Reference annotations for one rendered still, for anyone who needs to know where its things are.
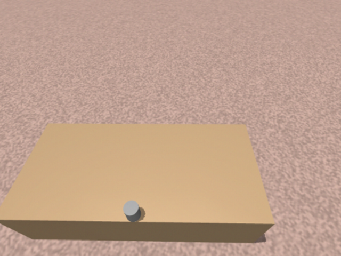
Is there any can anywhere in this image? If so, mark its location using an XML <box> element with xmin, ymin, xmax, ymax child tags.
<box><xmin>123</xmin><ymin>201</ymin><xmax>141</xmax><ymax>222</ymax></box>

